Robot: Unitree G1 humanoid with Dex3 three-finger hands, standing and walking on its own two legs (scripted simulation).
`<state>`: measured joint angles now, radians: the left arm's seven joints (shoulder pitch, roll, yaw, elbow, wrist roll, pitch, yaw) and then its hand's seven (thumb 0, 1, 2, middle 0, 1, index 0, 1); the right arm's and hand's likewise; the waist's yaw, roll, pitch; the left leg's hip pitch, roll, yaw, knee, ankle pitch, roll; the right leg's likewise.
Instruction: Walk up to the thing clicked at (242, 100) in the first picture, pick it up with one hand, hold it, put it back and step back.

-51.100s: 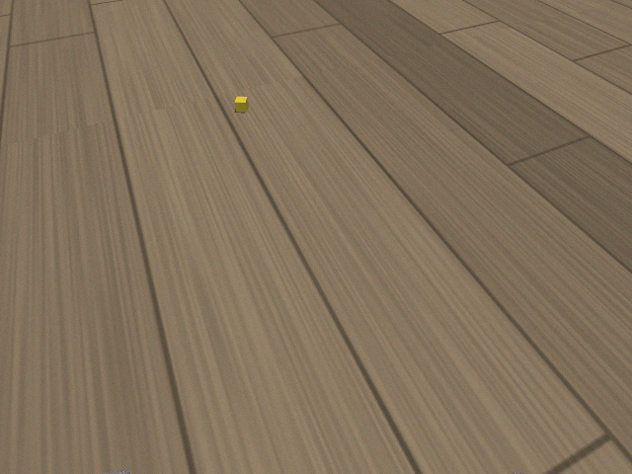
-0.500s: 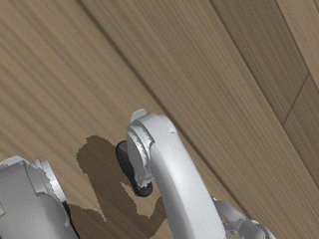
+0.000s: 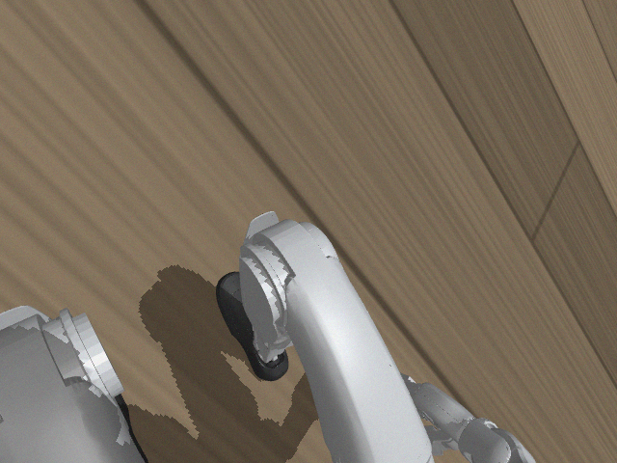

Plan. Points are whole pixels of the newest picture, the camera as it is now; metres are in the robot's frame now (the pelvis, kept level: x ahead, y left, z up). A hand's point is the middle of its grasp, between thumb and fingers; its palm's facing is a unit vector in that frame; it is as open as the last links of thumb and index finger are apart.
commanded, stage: close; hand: left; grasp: from above
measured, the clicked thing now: out of the picture +0.47 +0.24 -0.29
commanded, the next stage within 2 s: settle in 0.38 s
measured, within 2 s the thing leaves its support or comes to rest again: leaves its support in 0.80 s
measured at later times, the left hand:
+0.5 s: hand out of the picture +0.45 +0.25 -0.27, palm faces -0.46 -0.04 -0.89, open 9.5 cm
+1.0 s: hand out of the picture +0.47 +0.27 -0.21, palm faces -0.39 -0.04 -0.92, open 9.1 cm
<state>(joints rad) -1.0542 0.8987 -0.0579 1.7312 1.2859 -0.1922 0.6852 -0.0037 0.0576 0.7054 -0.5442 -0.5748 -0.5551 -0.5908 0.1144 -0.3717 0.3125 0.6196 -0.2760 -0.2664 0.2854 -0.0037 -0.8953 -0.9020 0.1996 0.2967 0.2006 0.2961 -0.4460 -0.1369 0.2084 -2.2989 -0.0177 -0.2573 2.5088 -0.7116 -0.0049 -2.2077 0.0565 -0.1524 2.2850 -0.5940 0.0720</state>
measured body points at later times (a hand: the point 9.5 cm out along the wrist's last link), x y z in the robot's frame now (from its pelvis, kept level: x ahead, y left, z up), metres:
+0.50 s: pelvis +0.00 +0.00 +0.00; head +0.28 +0.12 +0.32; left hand +0.47 +0.25 -0.22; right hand +0.04 -0.25 -0.05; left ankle +0.07 +0.12 -0.29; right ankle +0.14 -0.13 -0.28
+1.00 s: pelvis +0.01 -0.01 +0.01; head +0.26 +0.11 +0.36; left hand +0.48 +0.27 -0.16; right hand +0.05 -0.26 -0.06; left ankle +0.07 +0.12 -0.29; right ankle +0.14 -0.13 -0.28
